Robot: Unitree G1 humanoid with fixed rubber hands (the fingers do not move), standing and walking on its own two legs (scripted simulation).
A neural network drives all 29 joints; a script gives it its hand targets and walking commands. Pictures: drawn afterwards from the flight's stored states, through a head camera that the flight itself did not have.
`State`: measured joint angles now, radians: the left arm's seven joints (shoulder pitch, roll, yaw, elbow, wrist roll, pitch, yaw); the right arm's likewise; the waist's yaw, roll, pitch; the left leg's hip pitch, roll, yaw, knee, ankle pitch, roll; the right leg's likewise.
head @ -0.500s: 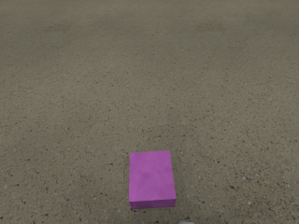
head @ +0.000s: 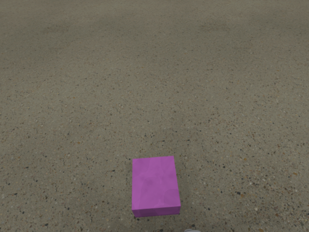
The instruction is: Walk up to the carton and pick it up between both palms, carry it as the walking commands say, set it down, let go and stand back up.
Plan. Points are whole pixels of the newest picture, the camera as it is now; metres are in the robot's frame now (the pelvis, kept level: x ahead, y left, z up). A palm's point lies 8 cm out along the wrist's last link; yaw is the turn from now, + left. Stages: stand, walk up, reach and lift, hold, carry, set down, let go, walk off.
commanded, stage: walk up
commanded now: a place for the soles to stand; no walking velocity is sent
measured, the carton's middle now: (155, 185) +0.49 +0.05 -0.66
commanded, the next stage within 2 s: none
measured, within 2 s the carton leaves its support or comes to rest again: neither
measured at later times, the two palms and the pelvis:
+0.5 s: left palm out of the picture +0.08 +0.31 -0.09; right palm out of the picture +0.08 -0.31 -0.10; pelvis +0.00 +0.01 +0.00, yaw -1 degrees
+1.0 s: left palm out of the picture +0.08 +0.31 -0.09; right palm out of the picture +0.08 -0.31 -0.11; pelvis +0.01 +0.00 +0.00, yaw -1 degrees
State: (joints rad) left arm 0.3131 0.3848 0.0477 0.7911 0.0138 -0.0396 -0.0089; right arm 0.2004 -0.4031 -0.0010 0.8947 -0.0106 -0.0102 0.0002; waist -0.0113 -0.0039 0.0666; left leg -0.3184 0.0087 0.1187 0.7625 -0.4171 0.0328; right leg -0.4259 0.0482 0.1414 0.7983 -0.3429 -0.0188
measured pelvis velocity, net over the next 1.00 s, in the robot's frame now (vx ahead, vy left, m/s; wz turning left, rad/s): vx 0.01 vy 0.00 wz -0.02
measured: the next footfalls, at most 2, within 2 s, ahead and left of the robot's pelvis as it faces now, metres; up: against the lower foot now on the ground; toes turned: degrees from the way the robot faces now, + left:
none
